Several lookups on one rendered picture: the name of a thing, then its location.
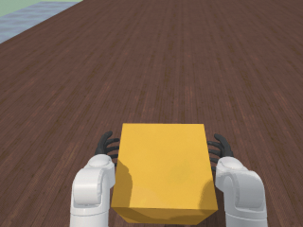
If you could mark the robot right forearm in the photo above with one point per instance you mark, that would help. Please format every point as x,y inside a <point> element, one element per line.
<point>243,194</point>

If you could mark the carton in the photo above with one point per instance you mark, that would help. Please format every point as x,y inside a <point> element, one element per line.
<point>163,174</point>

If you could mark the robot left forearm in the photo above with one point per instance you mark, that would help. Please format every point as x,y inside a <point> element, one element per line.
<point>90,196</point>

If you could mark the right robot hand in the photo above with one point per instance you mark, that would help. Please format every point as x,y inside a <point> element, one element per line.
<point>224,149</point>

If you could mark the left robot hand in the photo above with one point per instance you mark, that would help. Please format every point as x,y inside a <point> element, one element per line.
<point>103,143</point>

